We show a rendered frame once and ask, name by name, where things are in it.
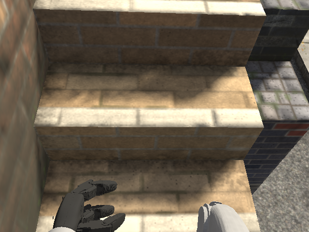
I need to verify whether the robot left hand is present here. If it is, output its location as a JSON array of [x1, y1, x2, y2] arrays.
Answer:
[[52, 179, 126, 232]]

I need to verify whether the right robot thigh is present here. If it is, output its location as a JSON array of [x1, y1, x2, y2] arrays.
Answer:
[[197, 203, 249, 232]]

